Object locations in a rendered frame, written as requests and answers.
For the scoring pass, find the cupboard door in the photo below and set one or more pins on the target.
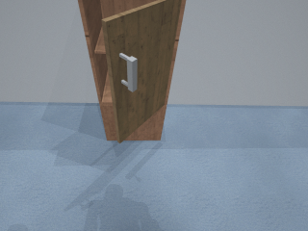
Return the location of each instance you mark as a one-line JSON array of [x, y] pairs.
[[147, 33]]

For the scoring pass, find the handle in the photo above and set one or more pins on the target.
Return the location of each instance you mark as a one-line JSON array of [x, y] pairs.
[[132, 72]]

